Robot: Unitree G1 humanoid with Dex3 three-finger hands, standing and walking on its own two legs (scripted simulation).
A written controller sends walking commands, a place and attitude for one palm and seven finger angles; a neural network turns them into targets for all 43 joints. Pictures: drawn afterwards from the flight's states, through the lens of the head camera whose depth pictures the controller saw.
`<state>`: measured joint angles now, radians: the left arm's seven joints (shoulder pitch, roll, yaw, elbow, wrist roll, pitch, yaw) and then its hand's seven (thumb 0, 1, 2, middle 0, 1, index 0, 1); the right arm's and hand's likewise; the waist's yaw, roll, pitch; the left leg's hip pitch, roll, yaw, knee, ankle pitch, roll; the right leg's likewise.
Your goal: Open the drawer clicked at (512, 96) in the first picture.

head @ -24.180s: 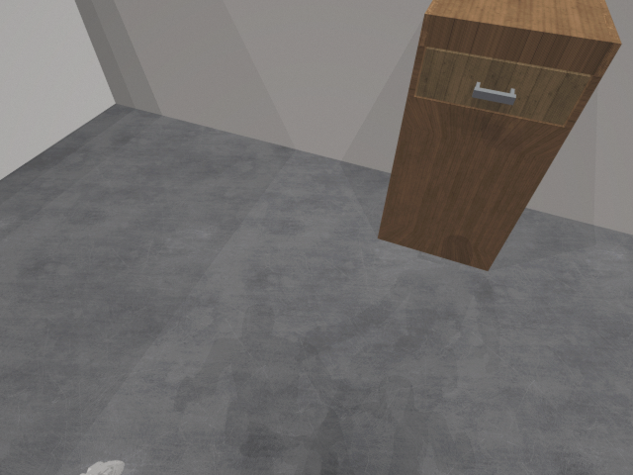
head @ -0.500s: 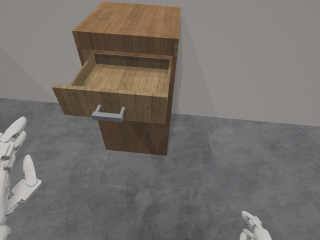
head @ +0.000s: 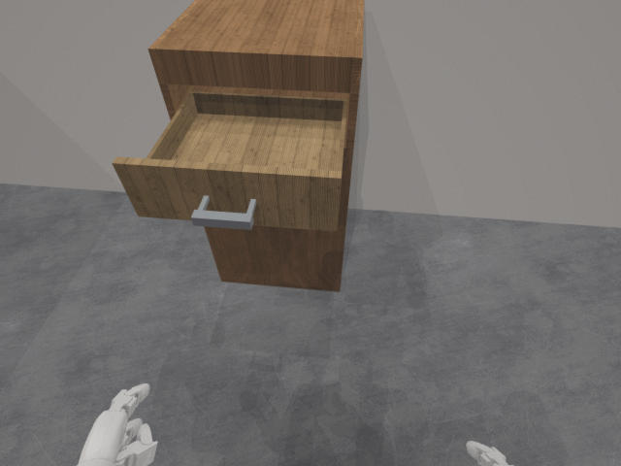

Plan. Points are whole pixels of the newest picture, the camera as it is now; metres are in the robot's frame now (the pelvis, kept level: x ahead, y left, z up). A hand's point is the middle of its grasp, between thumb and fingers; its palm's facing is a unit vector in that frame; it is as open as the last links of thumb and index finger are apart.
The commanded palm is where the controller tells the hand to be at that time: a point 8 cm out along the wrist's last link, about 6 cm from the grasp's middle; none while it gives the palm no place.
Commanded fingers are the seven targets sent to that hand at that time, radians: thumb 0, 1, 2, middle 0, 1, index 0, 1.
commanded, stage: let the arm hang, fingers relaxed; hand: left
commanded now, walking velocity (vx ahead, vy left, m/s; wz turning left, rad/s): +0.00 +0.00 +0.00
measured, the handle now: (225, 211) +0.55 +0.18 -0.02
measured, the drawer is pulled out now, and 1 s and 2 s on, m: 0.30 0.30 0.30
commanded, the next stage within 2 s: look to check the result in 0.92 s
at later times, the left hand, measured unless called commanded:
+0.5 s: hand out of the picture -0.01 +0.19 -0.16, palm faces +0.00 -0.98 -0.22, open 7.4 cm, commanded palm none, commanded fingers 0.00 0.90 0.90 -0.20 -0.30 -0.20 -0.30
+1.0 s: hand out of the picture +0.05 +0.17 -0.16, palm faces -0.01 -0.98 -0.20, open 7.4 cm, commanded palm none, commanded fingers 0.00 0.90 0.90 -0.20 -0.30 -0.20 -0.30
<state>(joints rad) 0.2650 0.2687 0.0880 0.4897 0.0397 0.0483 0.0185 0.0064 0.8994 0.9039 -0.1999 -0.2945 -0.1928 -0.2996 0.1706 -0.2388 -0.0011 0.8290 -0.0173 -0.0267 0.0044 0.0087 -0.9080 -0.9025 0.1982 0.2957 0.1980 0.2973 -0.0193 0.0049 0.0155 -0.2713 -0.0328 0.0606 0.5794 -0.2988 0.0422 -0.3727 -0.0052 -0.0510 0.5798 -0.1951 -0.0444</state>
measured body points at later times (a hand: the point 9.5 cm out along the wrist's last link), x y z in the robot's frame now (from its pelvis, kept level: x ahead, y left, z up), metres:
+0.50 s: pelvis +0.02 +0.01 +0.02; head +0.05 +0.00 +0.46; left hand -0.01 +0.24 -0.14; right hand -0.02 -0.19 -0.15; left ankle +0.01 +0.10 -0.73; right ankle +0.07 -0.09 -0.73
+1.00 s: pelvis +0.04 +0.00 +0.02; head +0.06 +0.00 +0.47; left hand +0.05 +0.22 -0.14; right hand +0.01 -0.21 -0.15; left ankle +0.01 +0.10 -0.73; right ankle +0.07 -0.09 -0.73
